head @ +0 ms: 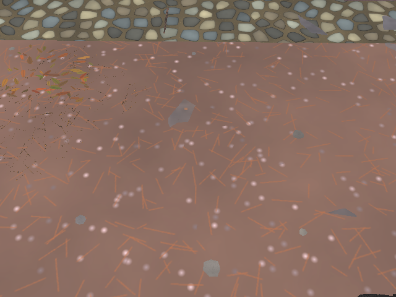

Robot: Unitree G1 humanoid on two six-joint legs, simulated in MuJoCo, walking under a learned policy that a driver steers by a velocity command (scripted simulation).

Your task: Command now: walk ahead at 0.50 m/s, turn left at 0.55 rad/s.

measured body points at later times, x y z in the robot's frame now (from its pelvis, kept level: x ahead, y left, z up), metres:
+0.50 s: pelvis +0.29 -0.04 +0.01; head +0.31 -0.04 +0.46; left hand +0.38 +0.26 -0.07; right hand +0.44 -0.30 -0.10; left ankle +0.14 +0.05 -0.63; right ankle +0.38 -0.13 -0.72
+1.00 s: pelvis +0.52 +0.10 +0.01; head +0.55 +0.13 +0.46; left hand +0.41 +0.36 -0.12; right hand +0.80 -0.04 -0.07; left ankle +0.54 +0.21 -0.72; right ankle +0.46 -0.10 -0.63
